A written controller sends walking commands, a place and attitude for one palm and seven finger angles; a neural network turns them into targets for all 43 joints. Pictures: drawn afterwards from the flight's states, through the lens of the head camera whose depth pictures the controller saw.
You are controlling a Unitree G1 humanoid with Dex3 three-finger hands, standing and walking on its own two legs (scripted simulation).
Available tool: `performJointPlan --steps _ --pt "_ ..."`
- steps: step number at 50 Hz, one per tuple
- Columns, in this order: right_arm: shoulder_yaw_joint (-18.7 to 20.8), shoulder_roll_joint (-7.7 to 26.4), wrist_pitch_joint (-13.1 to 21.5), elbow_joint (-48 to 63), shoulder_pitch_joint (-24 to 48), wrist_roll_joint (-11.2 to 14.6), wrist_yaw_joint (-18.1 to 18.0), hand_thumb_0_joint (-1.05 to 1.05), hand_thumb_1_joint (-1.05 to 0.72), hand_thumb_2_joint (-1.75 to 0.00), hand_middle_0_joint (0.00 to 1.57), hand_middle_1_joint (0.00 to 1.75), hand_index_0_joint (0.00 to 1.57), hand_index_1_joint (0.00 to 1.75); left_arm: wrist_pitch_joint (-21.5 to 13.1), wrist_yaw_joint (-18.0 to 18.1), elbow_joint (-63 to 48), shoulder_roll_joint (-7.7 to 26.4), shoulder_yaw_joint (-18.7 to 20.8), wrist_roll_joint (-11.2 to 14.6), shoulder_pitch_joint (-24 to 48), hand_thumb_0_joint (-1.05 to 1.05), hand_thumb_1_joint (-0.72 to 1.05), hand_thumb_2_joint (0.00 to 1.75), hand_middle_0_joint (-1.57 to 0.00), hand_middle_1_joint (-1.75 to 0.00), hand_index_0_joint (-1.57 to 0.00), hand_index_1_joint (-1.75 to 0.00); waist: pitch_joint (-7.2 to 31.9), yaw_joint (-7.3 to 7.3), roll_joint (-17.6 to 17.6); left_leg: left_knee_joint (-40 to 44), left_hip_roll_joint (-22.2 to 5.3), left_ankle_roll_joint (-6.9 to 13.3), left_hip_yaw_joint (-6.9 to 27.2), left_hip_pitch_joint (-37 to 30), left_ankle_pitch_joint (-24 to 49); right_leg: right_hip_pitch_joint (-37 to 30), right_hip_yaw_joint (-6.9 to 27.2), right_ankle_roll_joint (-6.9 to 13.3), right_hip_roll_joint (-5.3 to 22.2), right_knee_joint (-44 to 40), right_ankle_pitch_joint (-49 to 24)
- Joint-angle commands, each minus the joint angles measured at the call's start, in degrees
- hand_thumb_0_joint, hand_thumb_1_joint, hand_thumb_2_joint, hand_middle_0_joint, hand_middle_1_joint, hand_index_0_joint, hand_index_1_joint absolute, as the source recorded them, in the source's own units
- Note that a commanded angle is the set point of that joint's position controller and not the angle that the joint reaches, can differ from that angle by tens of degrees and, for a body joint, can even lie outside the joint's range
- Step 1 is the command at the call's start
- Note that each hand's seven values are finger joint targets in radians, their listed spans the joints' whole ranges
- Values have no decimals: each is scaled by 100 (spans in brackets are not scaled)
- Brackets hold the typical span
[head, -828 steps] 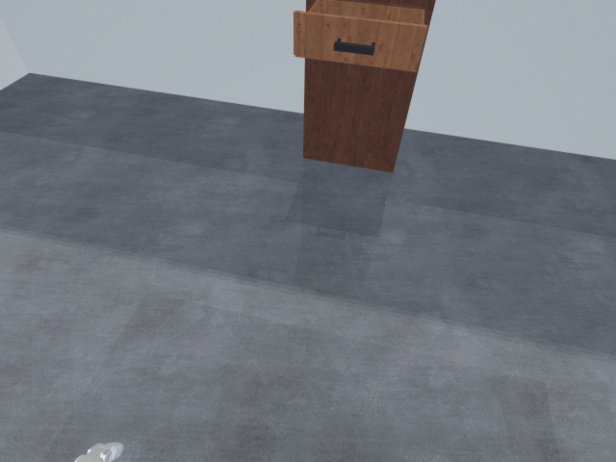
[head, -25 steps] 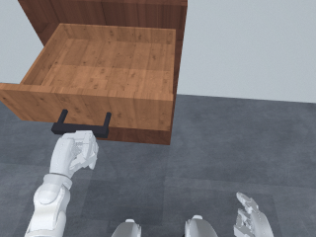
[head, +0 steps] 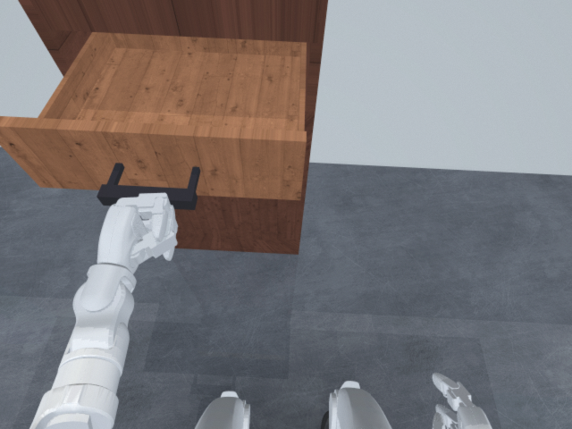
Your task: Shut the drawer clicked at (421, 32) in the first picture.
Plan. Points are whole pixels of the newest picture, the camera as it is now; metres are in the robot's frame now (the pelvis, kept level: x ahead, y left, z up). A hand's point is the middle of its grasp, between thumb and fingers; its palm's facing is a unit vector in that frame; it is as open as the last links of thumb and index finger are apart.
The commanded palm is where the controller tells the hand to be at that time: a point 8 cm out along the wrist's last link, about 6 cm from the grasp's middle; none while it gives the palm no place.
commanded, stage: push the drawer shut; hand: left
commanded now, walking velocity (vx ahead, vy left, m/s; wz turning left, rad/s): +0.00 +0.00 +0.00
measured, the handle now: (152, 184) +0.45 +0.21 +0.05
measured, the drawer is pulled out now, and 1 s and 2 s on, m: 0.23 0.11 0.00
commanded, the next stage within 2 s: none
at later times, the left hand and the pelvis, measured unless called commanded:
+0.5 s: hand (178, 199) +0.43 +0.16 +0.05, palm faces -0.07 -1.00 -0.06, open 3.3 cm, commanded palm +0.42 +0.22 +0.05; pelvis +0.00 +0.00 +0.00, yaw -1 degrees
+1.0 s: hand (187, 165) +0.49 +0.16 +0.05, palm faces -0.06 -1.00 -0.05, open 3.3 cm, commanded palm +0.49 +0.21 +0.05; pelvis -0.01 +0.00 -0.01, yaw -1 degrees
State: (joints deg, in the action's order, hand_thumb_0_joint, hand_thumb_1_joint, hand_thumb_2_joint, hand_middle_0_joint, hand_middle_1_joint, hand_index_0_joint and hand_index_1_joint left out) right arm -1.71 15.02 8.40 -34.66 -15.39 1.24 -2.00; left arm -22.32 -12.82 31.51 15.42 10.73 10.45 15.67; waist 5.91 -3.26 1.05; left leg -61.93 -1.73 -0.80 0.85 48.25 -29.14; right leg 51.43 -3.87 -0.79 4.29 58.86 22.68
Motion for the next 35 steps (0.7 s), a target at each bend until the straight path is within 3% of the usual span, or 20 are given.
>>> performJointPlan --steps 1,2,4,7,11,16,21,23,24,27,28,29,31,33,35 --pt "335 804 158 599 -112 1 -78 0 -90 -90 20 30 20 30 -442 119 -1058 1096 483 89 2513 0 90 90 -140 -160 -140 -160 1920 -181 60 1073 202 127 -10 -483 824 -1488 219 159 -304 -821 -296" --pt "336 830 134 594 -139 7 -87 0 -90 -90 20 30 20 30 -464 111 -1003 1229 550 63 2579 0 90 90 -140 -160 -140 -160 1945 -181 87 1055 198 138 4 -492 883 -1469 210 177 -326 -777 -346" --pt "319 793 103 568 -143 1 -74 0 -90 -90 20 30 20 30 -485 86 -925 1014 364 54 2890 0 90 90 -140 -160 -140 -160 1988 -230 308 1067 198 117 10 -591 931 -1347 185 179 -319 -739 -407" --pt "330 835 55 508 -239 -13 -84 0 -90 -90 20 30 20 30 -521 91 -675 1148 442 28 3162 0 90 90 -140 -160 -140 -160 2044 -280 124 1035 179 136 43 -593 999 -1302 167 179 -342 -707 -472" --pt "339 838 -26 463 -315 -34 -63 0 -90 -90 20 30 20 30 -542 77 -384 1382 689 15 3359 0 90 90 -140 -160 -140 -160 2246 -225 134 1000 194 125 -7 -507 1092 -1526 233 172 -327 -714 -634" --pt "343 826 -111 458 -398 -43 -27 0 -90 -90 20 30 20 30 -592 26 -154 1329 660 3 3605 0 90 90 -140 -160 -140 -160 2343 -254 243 978 190 122 -26 -563 1243 -1512 230 179 -349 -676 -829" --pt "345 860 -192 369 -487 -63 -17 0 -90 -90 20 30 20 30 -662 17 212 1613 890 -21 4033 0 90 90 -140 -160 -140 -160 2292 -342 106 909 186 147 -60 -346 1112 -1493 277 152 -355 -691 -768" --pt "330 873 -223 353 -525 -68 -22 0 -90 -90 20 30 20 30 -687 -32 441 1749 955 -70 4184 0 90 90 -140 -160 -140 -160 2257 -338 212 911 186 141 -42 -338 1102 -1420 264 174 -376 -645 -743" --pt "328 860 -239 350 -526 -63 -18 0 -90 -90 20 30 20 30 -695 -42 489 1634 863 -64 4318 0 90 90 -140 -160 -140 -160 2239 -388 222 898 187 149 -48 -343 1072 -1356 268 163 -371 -657 -716" --pt "340 904 -268 331 -628 -84 -11 0 -90 -90 20 30 20 30 -732 -55 627 1807 971 -81 4541 0 90 90 -140 -160 -140 -160 2418 -388 212 847 177 156 -5 -386 1181 -1327 241 184 -392 -580 -790" --pt "331 880 -279 299 -631 -79 -4 0 -90 -90 20 30 20 30 -719 -80 801 1615 810 -107 4660 0 90 90 -140 -160 -140 -160 2386 -469 258 845 180 154 -16 -393 1136 -1219 236 166 -393 -592 -755" --pt "339 884 -282 260 -642 -85 -3 0 -90 -90 20 30 20 30 -734 -73 803 1633 823 -91 4913 0 90 90 -140 -160 -140 -160 2349 -505 354 811 178 158 -24 -369 1098 -1143 252 158 -381 -605 -721" --pt "334 932 -320 233 -715 -102 -4 0 -90 -90 20 30 20 30 -740 -43 1061 1891 1002 -146 5017 0 90 90 -140 -160 -140 -160 2390 -512 209 793 176 168 -2 -265 1036 -1151 258 160 -389 -598 -639" --pt "321 933 -347 214 -762 -118 0 0 -90 -90 20 30 20 30 -766 -60 1148 1893 950 -187 5324 0 90 90 -140 -160 -140 -160 2503 -579 345 746 181 184 -1 -312 1062 -1087 271 154 -404 -570 -667" --pt "324 951 -370 210 -808 -132 10 0 -90 -90 20 30 20 30 -771 -64 1246 2053 1088 -197 5397 0 90 90 -140 -160 -140 -160 2640 -546 353 710 191 186 -13 -229 1079 -1185 304 152 -394 -563 -695"
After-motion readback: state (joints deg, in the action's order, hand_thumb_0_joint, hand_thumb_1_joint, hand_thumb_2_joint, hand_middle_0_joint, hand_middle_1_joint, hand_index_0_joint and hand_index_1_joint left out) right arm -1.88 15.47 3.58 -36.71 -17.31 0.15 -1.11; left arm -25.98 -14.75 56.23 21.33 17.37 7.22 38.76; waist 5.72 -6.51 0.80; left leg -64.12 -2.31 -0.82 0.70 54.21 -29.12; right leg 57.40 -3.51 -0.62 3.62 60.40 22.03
